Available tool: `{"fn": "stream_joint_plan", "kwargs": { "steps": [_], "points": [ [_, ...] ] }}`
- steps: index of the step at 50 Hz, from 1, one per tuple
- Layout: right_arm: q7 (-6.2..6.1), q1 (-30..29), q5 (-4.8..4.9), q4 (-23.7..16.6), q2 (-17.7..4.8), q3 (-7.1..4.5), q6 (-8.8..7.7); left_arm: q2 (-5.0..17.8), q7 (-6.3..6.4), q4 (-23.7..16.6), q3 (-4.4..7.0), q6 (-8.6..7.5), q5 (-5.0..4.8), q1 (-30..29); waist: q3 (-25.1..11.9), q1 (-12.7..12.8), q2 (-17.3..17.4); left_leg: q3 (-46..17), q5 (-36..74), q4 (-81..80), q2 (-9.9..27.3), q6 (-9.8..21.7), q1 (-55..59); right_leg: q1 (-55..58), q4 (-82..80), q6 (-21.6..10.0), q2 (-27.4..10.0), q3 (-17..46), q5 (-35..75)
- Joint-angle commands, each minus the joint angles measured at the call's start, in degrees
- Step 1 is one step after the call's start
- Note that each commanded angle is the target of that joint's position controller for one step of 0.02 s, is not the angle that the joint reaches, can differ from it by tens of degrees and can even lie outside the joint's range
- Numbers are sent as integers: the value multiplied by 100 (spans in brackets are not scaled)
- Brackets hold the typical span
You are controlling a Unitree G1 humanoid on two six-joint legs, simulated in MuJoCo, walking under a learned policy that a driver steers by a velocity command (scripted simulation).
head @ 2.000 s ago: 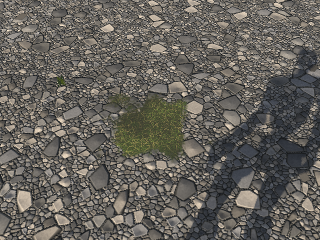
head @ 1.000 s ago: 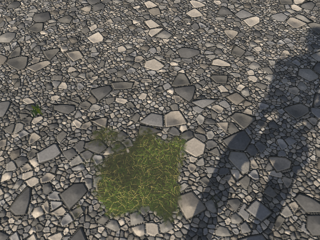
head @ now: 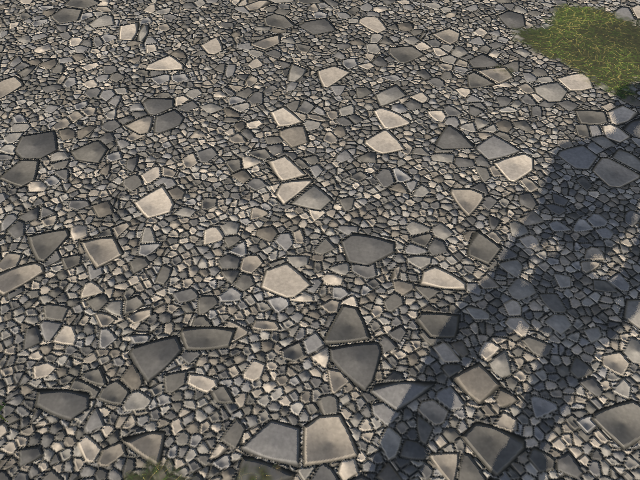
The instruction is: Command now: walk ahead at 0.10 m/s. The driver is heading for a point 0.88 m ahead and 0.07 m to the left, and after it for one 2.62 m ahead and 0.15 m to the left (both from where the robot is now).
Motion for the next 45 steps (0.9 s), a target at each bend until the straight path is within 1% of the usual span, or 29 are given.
{"fn": "stream_joint_plan", "kwargs": {
  "steps": [1,2,3,4,6,9,10,12,13,15,17,18,20,21,22,23,25,28,29,31,32,33,34,35,36,37,39,41,45],
  "points": [
    [-102,1185,-43,212,-754,-160,-172,627,71,-96,85,-16,-16,363,-549,-387,-18,-645,2534,-864,610,178,1850,-568,891,-152,-1234,644,3116],
    [-100,1333,-30,244,-944,-177,-180,272,82,30,15,17,-88,1140,-1014,-52,609,-1368,4605,-500,1538,731,2579,-1025,1338,2,-829,417,561],
    [-87,1328,69,240,-692,-122,-108,231,122,236,27,163,-152,1271,-1221,-243,820,-1846,4393,-670,1957,1355,2344,-1031,1734,85,-430,264,-1155],
    [-76,1194,51,214,-533,-66,-65,452,145,163,98,253,-100,868,-897,-283,712,-2053,3373,-1042,1913,1437,1920,-1178,1910,117,-373,376,-1642],
    [-124,802,-22,173,-522,-28,9,385,106,71,118,385,-22,307,-495,-197,540,-1879,1729,-1546,1630,1188,1230,-1136,1919,187,-412,507,-1528],
    [-169,342,53,168,-533,-26,96,46,88,267,28,477,0,511,-389,129,371,-1278,53,-1791,1048,570,561,-389,951,291,-464,450,-365],
    [-158,334,86,194,-552,-43,117,64,101,337,21,484,4,554,-363,139,284,-1159,-523,-1783,898,405,465,-197,542,302,-450,426,95],
    [-122,497,145,258,-557,-81,164,255,116,267,19,466,64,335,-87,-38,153,-1142,-1823,-1936,701,68,254,-291,-10,275,-760,783,236],
    [-101,576,163,294,-522,-103,196,330,115,266,24,446,42,218,276,-147,-75,-1001,-1737,-1962,549,2,368,-849,-47,228,-795,845,-92],
    [-83,812,97,439,-417,-96,191,222,112,316,-4,370,9,254,176,-193,-255,-894,-1434,-1663,460,48,890,-1077,-229,182,-809,868,-397],
    [-47,946,74,468,-558,-170,201,369,121,268,59,323,19,303,108,-207,-296,-794,-2362,-1333,290,204,890,-1204,-245,-20,-743,924,-1472],
    [-16,896,62,424,-570,-189,203,422,109,223,82,309,30,335,248,-178,-312,-776,-2771,-1207,238,268,644,-1272,-356,-152,-814,1088,-1971],
    [50,559,63,247,-360,-159,155,569,95,218,149,278,-7,582,552,4,-660,-491,-2545,-599,-24,209,-110,-965,-914,-432,-1252,1833,-2557],
    [91,314,31,127,-213,-131,103,737,102,264,223,259,-15,757,639,117,-1020,-72,-1846,51,-266,99,-548,-604,-1391,-622,-1715,2444,-2696],
    [125,206,-54,42,-213,-130,54,879,116,258,299,241,11,675,753,110,-1161,74,-1393,593,-158,72,-824,-465,-1623,-803,-2138,2773,-2495],
    [154,137,-76,-30,-368,-176,9,861,114,233,326,214,24,671,702,106,-965,-20,-1436,939,-19,73,-1071,-315,-1714,-887,-2259,2832,-2235],
    [207,159,-68,-135,-456,-224,-83,833,90,235,353,141,43,636,656,-9,-799,-131,-1549,1077,165,78,-1194,-109,-1582,-889,-2231,2595,-1683],
    [254,96,-3,-248,-380,-244,-174,818,69,214,379,50,33,570,595,-54,-777,107,-1454,525,64,44,-615,-204,-1318,-736,-1901,1963,-823],
    [262,214,10,-247,-333,-246,-186,853,60,207,391,37,24,520,563,-143,-763,224,-1322,202,-7,53,-180,-413,-1156,-705,-1834,1781,-599],
    [235,1070,45,33,-331,-304,-203,897,26,156,412,21,-3,337,370,-528,-564,441,-981,-501,-323,65,1439,-1259,-443,-528,-1518,1342,-97],
    [172,1844,32,267,-566,-409,-242,778,0,111,372,-28,18,270,53,-850,-194,7,-1114,-729,-108,150,2586,-1855,506,-369,-1241,976,418],
    [86,2694,-44,389,-1215,-569,-276,326,-69,-161,244,-76,-47,108,-356,-1150,1230,-2230,-2519,-1760,1367,599,3525,-2966,2532,-17,-502,164,-130],
    [93,3131,-27,584,-1351,-582,-204,533,-103,-357,312,-77,49,-80,-346,-1119,1539,-3965,-2948,-2448,2179,1061,3437,-3776,3881,-35,-174,205,-1410],
    [85,2408,-40,408,-1080,-484,-165,659,-143,-440,362,-43,141,-381,105,-711,613,-3518,-3071,-2325,2104,1039,2808,-3966,4506,-159,-664,616,-996],
    [119,1806,-25,199,-899,-428,-188,547,-206,-455,341,-58,111,-490,294,-505,183,-2976,-2665,-2378,1871,928,2264,-3841,4498,-185,-848,704,-382],
    [129,1480,-7,93,-827,-391,-225,448,-243,-437,332,-71,69,-458,305,-313,78,-2442,-2097,-2498,1628,795,1944,-3585,4293,-155,-976,702,12],
    [95,1443,18,120,-593,-292,-311,433,-278,-387,349,4,115,-340,208,-147,163,-1690,-936,-2572,1278,672,1791,-3279,4038,-11,-1026,562,348],
    [60,1784,26,273,-582,-255,-369,477,-295,-482,377,79,106,-548,184,-130,214,-1295,120,-2526,1189,705,1962,-3443,3848,90,-993,414,565],
    [46,2106,17,386,-572,-196,-389,397,-310,-890,334,134,76,-1593,353,-264,223,-820,1156,-2521,1066,780,2040,-3753,2870,253,-943,200,1058]
  ]
}}
Velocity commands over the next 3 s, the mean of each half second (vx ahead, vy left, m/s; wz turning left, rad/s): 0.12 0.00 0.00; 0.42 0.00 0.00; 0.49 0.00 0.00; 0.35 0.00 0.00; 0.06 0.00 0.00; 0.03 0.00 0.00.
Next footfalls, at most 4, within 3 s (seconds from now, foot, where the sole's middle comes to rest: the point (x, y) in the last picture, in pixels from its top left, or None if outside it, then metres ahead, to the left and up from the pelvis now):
0.02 left None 0.13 0.09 -0.77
0.64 left None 0.18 0.12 -0.77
1.12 right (369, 466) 0.51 -0.05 -0.77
1.70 left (293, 332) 0.82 0.12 -0.77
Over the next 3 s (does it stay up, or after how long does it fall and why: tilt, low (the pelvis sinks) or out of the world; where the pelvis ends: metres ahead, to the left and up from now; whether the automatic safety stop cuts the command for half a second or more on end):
stays up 0.83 0.03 0.01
